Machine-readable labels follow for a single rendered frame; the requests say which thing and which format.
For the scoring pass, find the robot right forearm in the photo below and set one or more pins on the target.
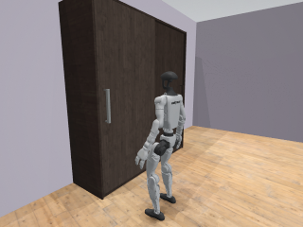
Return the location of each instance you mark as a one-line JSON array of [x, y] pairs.
[[180, 127]]

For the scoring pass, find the robot thigh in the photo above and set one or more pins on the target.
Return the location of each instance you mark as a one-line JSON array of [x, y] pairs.
[[157, 150], [165, 167]]

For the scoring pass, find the left robot thigh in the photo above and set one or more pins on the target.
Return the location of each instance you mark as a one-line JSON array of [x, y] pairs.
[[157, 150]]

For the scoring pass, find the robot right hand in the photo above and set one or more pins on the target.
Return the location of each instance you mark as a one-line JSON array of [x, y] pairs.
[[179, 138]]

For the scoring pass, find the robot left upper arm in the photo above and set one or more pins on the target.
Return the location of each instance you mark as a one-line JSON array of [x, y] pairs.
[[160, 103]]

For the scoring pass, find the robot right upper arm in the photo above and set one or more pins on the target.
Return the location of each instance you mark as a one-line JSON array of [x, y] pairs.
[[182, 114]]

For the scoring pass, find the wardrobe door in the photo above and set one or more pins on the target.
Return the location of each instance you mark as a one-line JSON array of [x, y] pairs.
[[168, 57], [125, 51]]

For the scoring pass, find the robot left hand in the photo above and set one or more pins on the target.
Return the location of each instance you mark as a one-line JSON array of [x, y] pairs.
[[143, 155]]

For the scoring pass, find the robot left forearm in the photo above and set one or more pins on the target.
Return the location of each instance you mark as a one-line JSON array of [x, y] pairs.
[[151, 138]]

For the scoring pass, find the right robot thigh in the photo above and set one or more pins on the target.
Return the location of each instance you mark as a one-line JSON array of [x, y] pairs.
[[165, 167]]

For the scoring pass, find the handle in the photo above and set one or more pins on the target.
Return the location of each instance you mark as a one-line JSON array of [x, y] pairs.
[[108, 106], [182, 92]]

